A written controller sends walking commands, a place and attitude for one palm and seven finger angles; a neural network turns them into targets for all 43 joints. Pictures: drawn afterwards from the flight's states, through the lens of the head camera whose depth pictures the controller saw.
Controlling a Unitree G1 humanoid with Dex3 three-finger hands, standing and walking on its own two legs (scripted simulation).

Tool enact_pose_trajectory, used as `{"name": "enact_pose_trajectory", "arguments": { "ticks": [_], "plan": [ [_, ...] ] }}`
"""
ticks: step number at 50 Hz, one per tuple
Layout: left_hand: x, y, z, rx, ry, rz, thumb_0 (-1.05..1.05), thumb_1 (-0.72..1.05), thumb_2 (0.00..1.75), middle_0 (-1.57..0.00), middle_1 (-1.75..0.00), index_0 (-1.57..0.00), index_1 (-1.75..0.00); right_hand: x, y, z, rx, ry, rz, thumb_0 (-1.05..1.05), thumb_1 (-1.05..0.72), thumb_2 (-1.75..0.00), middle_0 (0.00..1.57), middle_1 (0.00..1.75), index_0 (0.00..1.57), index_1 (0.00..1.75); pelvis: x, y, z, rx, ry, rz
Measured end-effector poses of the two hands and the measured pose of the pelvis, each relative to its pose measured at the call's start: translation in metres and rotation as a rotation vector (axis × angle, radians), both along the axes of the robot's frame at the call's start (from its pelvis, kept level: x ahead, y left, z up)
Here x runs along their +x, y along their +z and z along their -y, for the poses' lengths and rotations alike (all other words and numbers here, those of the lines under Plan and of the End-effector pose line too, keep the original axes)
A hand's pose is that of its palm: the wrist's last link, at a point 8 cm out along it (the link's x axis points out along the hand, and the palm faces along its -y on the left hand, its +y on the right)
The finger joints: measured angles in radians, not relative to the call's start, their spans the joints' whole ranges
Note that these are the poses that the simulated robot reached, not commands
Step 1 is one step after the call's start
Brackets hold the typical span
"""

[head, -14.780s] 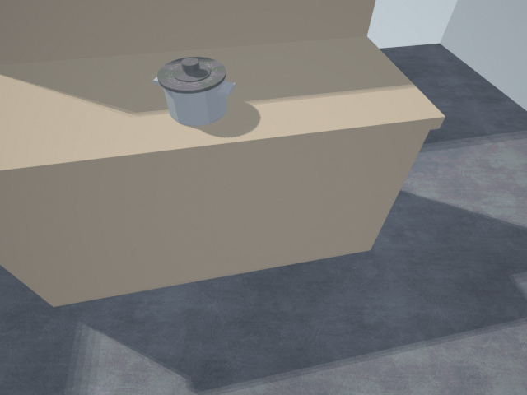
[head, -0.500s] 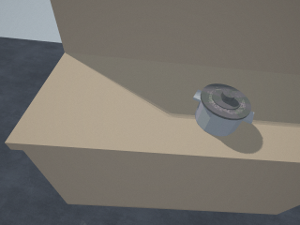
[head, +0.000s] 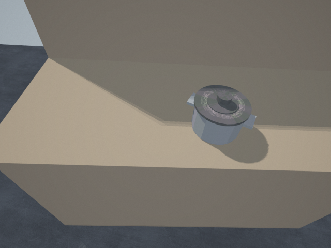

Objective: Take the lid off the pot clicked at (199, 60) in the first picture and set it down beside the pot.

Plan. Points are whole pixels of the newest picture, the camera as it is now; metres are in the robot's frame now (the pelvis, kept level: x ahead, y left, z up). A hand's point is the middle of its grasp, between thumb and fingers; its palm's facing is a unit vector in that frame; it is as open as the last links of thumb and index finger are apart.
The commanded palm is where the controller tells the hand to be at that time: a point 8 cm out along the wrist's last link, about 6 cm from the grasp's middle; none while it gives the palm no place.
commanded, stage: shuffle to correct the standing spot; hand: left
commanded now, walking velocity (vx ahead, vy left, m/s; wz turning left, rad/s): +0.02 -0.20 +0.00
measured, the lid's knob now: (224, 97) +0.50 -0.14 +0.10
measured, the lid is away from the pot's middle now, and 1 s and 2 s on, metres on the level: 0.00 0.00 0.00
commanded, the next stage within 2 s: come to a stop and stand still in 1.50 s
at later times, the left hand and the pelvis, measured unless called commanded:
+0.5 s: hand out of the picture +0.04 +0.13 -0.19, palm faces -0.01 -0.99 -0.16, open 7.4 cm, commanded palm none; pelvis +0.01 -0.05 +0.00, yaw +0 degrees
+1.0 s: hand out of the picture +0.07 +0.02 -0.19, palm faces +0.05 -0.98 -0.18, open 7.2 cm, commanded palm none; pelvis +0.02 -0.17 -0.01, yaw +2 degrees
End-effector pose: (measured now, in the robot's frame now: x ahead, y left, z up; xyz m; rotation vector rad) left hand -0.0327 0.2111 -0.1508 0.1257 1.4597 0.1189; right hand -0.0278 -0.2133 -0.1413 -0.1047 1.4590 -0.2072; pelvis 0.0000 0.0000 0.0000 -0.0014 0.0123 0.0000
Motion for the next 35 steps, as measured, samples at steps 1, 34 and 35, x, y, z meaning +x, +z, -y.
{"name": "enact_pose_trajectory", "arguments": {
  "ticks": [1, 34, 35],
  "plan": [
    [0.001, -0.001, 0.005, -0.004, 0.003, 0.003, 0.00, 0.91, 0.90, -0.20, -0.30, -0.20, -0.30, 0.002, -0.001, 0.004, -0.001, 0.002, 0.002, 0.00, -0.91, -0.90, 0.20, 0.30, 0.20, 0.30, 0.001, -0.001, 0.004, 0.000, 0.002, 0.002],
    [0.118, 0.008, 0.049, 0.050, -0.043, 0.224, 0.00, 0.91, 0.90, -0.20, -0.30, -0.19, -0.30, 0.044, 0.012, 0.097, -0.048, 0.064, 0.056, 0.01, -0.91, -0.90, 0.20, 0.30, 0.20, 0.30, 0.011, 0.001, 0.087, -0.047, 0.003, -0.007],
    [0.119, 0.008, 0.056, 0.052, -0.050, 0.223, 0.00, 0.91, 0.90, -0.20, -0.30, -0.19, -0.30, 0.047, 0.009, 0.107, -0.051, 0.058, 0.064, 0.01, -0.92, -0.90, 0.20, 0.30, 0.20, 0.30, 0.011, -0.001, 0.093, -0.044, 0.003, -0.006]
  ]
}}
